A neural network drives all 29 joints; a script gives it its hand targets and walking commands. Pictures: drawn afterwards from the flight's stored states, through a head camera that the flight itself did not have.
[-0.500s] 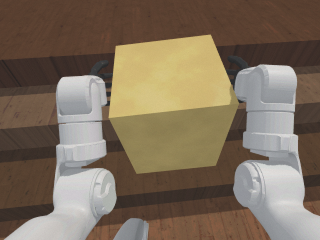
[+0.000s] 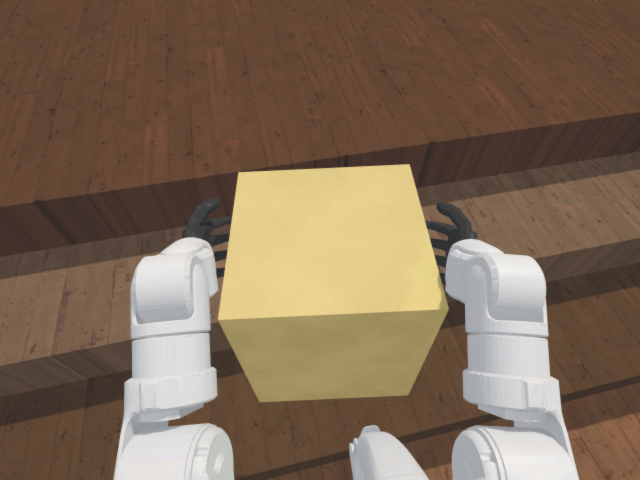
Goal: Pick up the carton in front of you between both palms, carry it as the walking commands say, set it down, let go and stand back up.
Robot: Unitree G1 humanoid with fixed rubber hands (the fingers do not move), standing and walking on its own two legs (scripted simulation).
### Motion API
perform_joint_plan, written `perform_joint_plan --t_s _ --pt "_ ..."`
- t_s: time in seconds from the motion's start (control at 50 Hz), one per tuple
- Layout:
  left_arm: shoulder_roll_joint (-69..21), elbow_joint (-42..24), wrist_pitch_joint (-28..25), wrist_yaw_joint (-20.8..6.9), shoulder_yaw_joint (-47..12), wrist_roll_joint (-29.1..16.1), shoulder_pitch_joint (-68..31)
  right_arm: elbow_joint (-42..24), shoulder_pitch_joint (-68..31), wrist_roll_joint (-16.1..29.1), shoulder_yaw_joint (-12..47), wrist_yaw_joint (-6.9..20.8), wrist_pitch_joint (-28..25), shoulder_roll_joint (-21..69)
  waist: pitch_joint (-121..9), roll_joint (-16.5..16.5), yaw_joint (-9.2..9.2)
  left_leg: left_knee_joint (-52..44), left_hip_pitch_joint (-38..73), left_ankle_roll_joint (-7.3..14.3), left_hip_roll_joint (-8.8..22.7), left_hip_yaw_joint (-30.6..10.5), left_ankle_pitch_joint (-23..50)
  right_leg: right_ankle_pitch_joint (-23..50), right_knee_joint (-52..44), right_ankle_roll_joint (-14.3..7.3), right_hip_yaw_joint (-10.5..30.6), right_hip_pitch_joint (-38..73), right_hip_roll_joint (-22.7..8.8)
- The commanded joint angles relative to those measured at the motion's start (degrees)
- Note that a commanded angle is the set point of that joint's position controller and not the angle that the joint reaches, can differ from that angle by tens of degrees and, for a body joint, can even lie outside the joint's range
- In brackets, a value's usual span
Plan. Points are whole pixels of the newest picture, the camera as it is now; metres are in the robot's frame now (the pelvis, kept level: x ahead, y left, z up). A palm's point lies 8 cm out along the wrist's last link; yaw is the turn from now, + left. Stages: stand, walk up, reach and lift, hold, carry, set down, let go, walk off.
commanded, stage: carry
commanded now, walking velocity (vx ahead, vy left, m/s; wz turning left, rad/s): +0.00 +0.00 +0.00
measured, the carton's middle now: (329, 291) +0.36 -0.04 +0.01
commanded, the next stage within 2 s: none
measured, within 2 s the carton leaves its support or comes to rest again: neither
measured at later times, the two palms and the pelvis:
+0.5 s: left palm (168, 225) +0.39 +0.14 +0.14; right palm (438, 200) +0.40 -0.16 +0.13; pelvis +0.05 -0.04 +0.00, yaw +5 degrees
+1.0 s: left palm (162, 235) +0.38 +0.14 +0.13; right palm (434, 203) +0.40 -0.16 +0.13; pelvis +0.05 -0.04 +0.00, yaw +5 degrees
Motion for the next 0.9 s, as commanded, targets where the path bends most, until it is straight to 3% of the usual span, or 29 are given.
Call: perform_joint_plan --t_s 0.0,0.04,0.06,0.08,0.1,0.12,0.14,0.16,0.18,0.22,0.28,0.42,0.6,0.88 --pt "-58.9 0.9 -0.9 -9.5 -41.3 -22.9 -33.3 -3.4 -40.0 26.5 39.4 19.9 -1.6 67.1 -42.3 10.2 5.42 0.3 21.6 6.3 12.3 -7.9 56.6 11.9 -20.0 -0.5 -4.1 20.1 1.1" --pt "-57.9 0.6 -0.5 -9.4 -42.3 -24.3 -34.3 -1.0 -37.8 24.4 37.6 19.8 -1.3 65.0 -39.7 6.1 6.28 3.5 21.0 4.5 9.6 -5.0 44.6 23.9 -38.4 -0.9 -5.7 25.9 0.9" --pt "-57.3 1.5 0.1 -9.5 -42.6 -25.1 -34.1 0.6 -35.6 23.0 36.5 19.5 -1.1 63.6 -38.2 5.4 6.21 3.6 18.0 3.1 8.7 -6.0 34.1 28.2 -41.4 -1.8 -3.5 29.9 -1.3" --pt "-56.3 3.5 0.5 -9.6 -42.7 -25.7 -35.5 2.2 -34.9 21.9 34.9 19.2 -0.5 61.7 -36.8 0.0 6.62 5.2 12.8 0.5 7.7 -6.8 17.1 47.0 -38.2 -3.9 3.4 35.4 -8.1" --pt "-55.1 5.8 1.2 -9.9 -41.5 -26.2 -34.4 4.7 -33.2 20.4 33.0 18.7 -0.2 59.6 -36.6 -3.1 7.47 6.7 5.7 -1.5 7.1 -8.2 -1.0 70.2 -33.7 -7.9 9.0 42.5 -15.6" --pt "-55.2 8.1 1.4 -10.2 -41.1 -26.6 -35.3 6.4 -31.6 19.0 30.7 18.1 0.2 57.8 -36.4 -3.9 7.41 3.9 4.0 -2.7 6.8 -9.0 -9.7 70.5 -32.8 -11.2 10.2 43.5 -18.7" --pt "-56.0 8.8 1.2 -10.7 -40.4 -27.3 -36.3 6.2 -31.8 18.1 29.4 17.7 0.5 56.5 -35.3 -2.6 7.28 -0.5 7.9 -2.7 6.4 -9.6 -10.4 54.9 -33.5 -11.1 9.6 38.0 -16.8" --pt "-57.1 9.1 1.2 -11.2 -39.7 -28.3 -38.2 6.0 -33.4 17.5 28.6 17.4 0.6 56.2 -31.7 -1.5 7.51 -1.2 9.8 -2.0 6.1 -10.0 -7.7 40.8 -35.2 -9.0 8.6 32.1 -14.1" --pt "-58.1 9.8 1.3 -11.5 -39.3 -29.2 -39.7 6.3 -34.6 17.4 28.2 17.2 0.6 56.0 -29.3 -1.1 7.31 -1.8 10.4 -1.2 6.4 -10.2 -5.0 31.6 -36.2 -6.8 8.0 28.6 -12.1" --pt "-59.7 10.5 1.3 -11.9 -38.3 -30.5 -42.3 6.1 -36.6 17.4 27.3 16.8 0.6 56.6 -26.5 -1.5 7.01 -3.0 10.5 0.4 7.3 -10.9 -1.3 22.1 -37.3 -4.7 6.6 25.3 -10.6" --pt "-61.0 9.7 1.1 -12.0 -37.6 -32.1 -45.7 2.6 -41.5 18.7 28.2 15.8 0.5 58.0 -27.4 -2.6 7.3 -3.3 9.3 1.1 7.7 -11.4 0.5 20.9 -37.2 -4.1 5.9 27.2 -10.5" --pt "-61.6 7.0 2.0 -10.7 -36.3 -32.8 -45.1 -3.2 -45.4 22.3 31.5 14.3 1.1 60.5 -32.6 -3.1 7.47 -3.2 9.2 1.2 7.5 -11.8 1.2 21.1 -35.7 -5.4 4.1 32.4 -10.3" --pt "-60.9 4.6 2.7 -9.6 -37.2 -31.2 -43.9 -3.6 -45.4 24.7 33.7 15.3 1.3 62.8 -34.8 -1.7 7.43 -2.7 9.9 1.0 8.1 -11.8 7.2 23.6 -34.2 -6.5 2.8 33.7 -10.0" --pt "-61.3 4.8 2.4 -10.1 -38.8 -31.7 -43.6 -2.9 -43.3 23.4 33.3 15.6 0.8 61.5 -33.0 -1.4 7.21 -3.1 10.9 1.4 8.3 -11.9 7.8 18.9 -34.9 -6.3 2.7 31.1 -9.8"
